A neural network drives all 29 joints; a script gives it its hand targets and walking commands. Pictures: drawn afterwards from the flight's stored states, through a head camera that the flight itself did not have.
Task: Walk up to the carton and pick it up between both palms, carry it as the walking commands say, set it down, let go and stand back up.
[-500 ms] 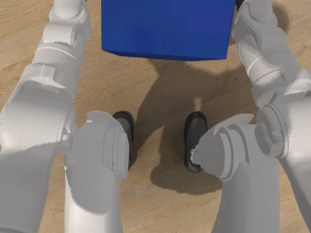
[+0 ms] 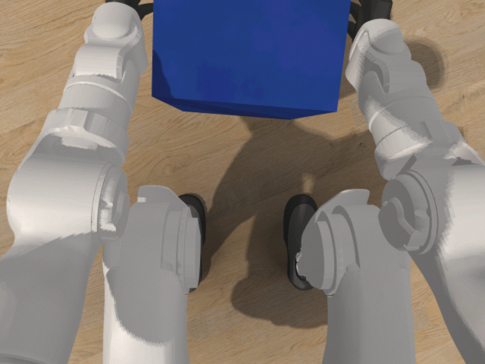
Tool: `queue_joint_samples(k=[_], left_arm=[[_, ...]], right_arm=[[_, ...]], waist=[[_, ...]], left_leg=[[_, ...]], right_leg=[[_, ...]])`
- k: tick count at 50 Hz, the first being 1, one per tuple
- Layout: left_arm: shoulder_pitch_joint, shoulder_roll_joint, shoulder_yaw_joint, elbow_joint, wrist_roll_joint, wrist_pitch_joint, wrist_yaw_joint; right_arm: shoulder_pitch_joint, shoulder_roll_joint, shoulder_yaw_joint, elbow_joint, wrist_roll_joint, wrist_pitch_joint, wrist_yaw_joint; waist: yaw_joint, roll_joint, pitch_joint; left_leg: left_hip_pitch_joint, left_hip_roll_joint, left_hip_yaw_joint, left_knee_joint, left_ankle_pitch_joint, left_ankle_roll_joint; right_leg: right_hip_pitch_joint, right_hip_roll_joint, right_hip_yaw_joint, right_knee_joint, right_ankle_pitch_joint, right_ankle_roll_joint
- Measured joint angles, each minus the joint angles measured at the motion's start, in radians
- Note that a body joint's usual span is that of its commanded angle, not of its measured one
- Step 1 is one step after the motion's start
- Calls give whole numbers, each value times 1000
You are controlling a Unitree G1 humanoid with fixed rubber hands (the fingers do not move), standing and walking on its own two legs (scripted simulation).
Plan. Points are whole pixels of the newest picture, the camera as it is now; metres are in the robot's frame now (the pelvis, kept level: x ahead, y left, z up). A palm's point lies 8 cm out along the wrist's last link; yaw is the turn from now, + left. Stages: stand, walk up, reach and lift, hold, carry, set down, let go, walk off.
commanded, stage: reach and lift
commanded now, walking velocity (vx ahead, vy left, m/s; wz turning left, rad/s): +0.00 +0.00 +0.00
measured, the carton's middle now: (245, 42) +0.53 +0.02 -0.23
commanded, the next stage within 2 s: none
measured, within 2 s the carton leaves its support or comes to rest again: leaves its support in 0.34 s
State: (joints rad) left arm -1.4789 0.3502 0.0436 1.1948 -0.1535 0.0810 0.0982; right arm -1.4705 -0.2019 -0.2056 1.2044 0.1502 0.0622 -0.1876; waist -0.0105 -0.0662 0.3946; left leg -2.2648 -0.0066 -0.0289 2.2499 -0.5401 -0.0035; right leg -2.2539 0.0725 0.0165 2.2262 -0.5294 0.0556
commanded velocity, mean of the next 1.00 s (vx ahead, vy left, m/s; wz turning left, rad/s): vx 0.00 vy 0.00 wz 0.00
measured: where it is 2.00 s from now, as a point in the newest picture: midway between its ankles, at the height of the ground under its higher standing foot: (247, 257)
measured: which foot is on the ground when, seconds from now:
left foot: down 0.00-1.00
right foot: down 0.00-1.00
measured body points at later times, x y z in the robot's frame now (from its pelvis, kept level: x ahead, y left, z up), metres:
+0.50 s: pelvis +0.00 -0.01 +0.03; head +0.35 +0.04 +0.29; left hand +0.55 +0.18 -0.13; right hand +0.54 -0.12 -0.12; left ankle +0.12 +0.12 -0.32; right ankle +0.13 -0.13 -0.32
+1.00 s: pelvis -0.01 +0.00 +0.06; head +0.34 +0.06 +0.32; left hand +0.54 +0.19 -0.08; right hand +0.53 -0.11 -0.08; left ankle +0.12 +0.12 -0.32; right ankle +0.13 -0.13 -0.32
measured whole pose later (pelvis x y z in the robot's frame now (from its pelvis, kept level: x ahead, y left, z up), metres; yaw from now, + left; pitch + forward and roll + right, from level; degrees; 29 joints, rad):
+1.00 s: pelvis -0.01 +0.00 +0.06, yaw +4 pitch +26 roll -5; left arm -1.40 0.27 0.17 0.75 -0.02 0.34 0.10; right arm -1.26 -0.07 -0.42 0.59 0.02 0.33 -0.17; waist -0.01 0.00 0.53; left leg -2.02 -0.11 -0.09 2.08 -0.50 -0.03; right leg -1.94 0.09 0.03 2.05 -0.57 0.11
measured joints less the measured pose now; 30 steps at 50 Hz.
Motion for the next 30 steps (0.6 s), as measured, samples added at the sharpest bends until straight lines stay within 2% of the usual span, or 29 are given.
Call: queue_joint_samples(k=[6,14,16,18,24,30], left_arm=[[47,-17,23,-52,27,34,-1],[0,20,-17,-161,6,97,21],[21,17,-24,-190,6,109,26],[43,16,-29,-232,5,127,30],[60,-28,39,-273,52,150,27],[52,-44,94,-301,96,170,11]], right_arm=[[57,8,8,-75,1,47,-3],[49,8,4,-214,9,102,-19],[79,15,12,-263,20,125,-41],[107,22,8,-304,18,138,-41],[155,48,-70,-384,-3,165,-27],[152,74,-130,-428,-56,190,-14]], waist=[[1,4,-51],[-22,9,139],[-25,15,133],[-28,18,131],[-16,24,130],[-4,29,130]], left_leg=[[-14,-7,-3,1,-22,0],[107,-64,-25,-7,-23,-26],[111,-73,-28,-10,-21,-29],[122,-79,-29,-14,-19,-32],[169,-84,-38,-47,-7,-36],[193,-83,-45,-95,18,-38]], right_leg=[[-10,10,6,0,-25,11],[139,60,37,1,-69,63],[147,63,40,1,-74,63],[160,60,41,-1,-77,61],[208,55,34,-35,-65,56],[231,53,30,-85,-36,52]])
